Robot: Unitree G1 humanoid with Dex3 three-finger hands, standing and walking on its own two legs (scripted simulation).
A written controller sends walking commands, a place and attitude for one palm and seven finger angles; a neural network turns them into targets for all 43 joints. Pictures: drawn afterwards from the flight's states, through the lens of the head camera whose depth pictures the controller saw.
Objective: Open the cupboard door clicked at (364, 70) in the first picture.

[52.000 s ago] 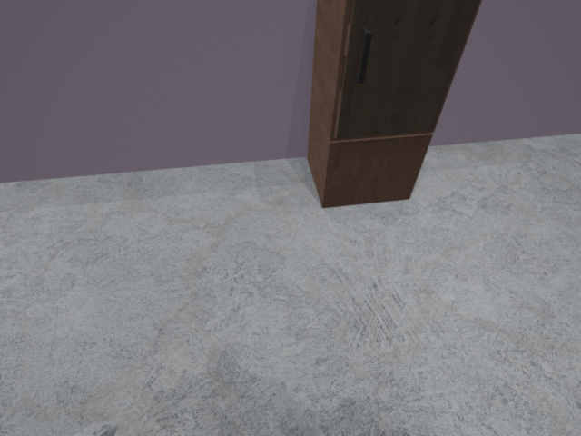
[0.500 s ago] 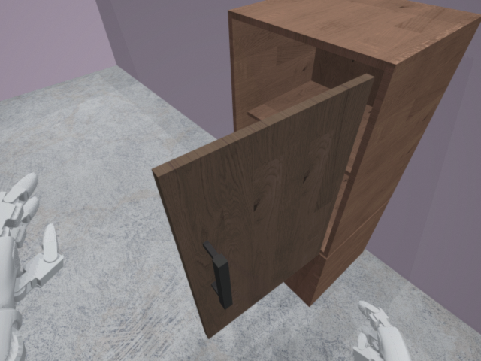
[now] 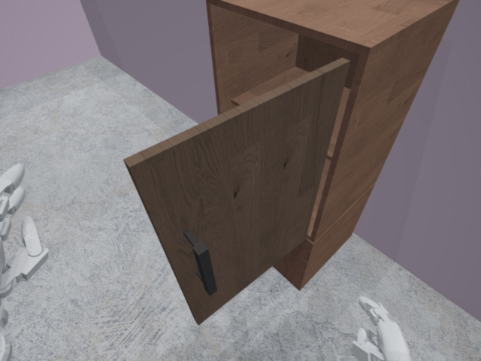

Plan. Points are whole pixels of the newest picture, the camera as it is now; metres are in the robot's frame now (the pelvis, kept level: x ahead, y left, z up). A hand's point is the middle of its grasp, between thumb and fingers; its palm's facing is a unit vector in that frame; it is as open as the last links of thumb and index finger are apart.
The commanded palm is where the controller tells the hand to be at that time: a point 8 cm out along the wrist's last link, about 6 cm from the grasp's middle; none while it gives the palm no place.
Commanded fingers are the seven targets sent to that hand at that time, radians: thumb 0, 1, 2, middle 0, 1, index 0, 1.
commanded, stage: step back with the hand held close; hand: left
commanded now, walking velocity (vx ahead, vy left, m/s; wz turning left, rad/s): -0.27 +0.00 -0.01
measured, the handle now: (200, 264) +0.29 +0.11 -0.02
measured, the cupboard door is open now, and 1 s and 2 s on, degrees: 86 86 86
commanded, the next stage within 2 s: stop stepping back and stand still in 1.04 s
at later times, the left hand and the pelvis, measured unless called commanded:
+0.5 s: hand out of the picture +0.13 +0.29 +0.15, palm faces +0.42 -0.75 -0.51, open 7.4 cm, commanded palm +0.07 +0.33 +0.17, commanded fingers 0.00 0.90 0.90 -0.20 -0.30 -0.20 -0.30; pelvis -0.07 +0.03 -0.02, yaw +0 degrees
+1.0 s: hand out of the picture +0.05 +0.32 +0.17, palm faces +0.46 -0.78 -0.42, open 7.4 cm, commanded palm -0.01 +0.34 +0.17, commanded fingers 0.00 0.90 0.90 -0.20 -0.30 -0.20 -0.30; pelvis -0.16 +0.04 +0.00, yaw -1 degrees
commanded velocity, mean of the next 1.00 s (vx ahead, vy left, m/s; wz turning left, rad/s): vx -0.32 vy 0.00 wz -0.02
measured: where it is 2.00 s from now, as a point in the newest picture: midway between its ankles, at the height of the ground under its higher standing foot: outside the picture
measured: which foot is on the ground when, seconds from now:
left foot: down 0.00-1.00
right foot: down 0.00-0.76, up 0.78-1.00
